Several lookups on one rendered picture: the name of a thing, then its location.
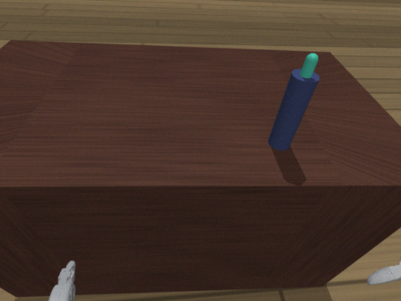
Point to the right robot hand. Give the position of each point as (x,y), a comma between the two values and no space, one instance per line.
(385,275)

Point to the bottle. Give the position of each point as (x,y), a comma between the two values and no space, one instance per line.
(297,96)

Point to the left robot hand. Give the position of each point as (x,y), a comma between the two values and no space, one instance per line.
(65,289)

